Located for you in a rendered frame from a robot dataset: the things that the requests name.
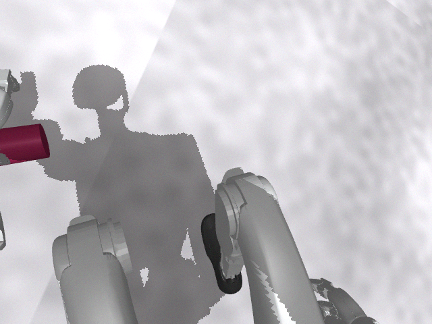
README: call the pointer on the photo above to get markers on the bottle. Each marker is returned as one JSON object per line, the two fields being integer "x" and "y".
{"x": 24, "y": 143}

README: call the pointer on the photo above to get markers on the left robot hand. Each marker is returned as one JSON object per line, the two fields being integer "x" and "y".
{"x": 8, "y": 84}

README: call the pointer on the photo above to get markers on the right robot hand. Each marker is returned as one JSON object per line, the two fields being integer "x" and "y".
{"x": 341, "y": 308}

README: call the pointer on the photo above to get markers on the right robot foot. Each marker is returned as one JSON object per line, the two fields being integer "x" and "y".
{"x": 212, "y": 247}

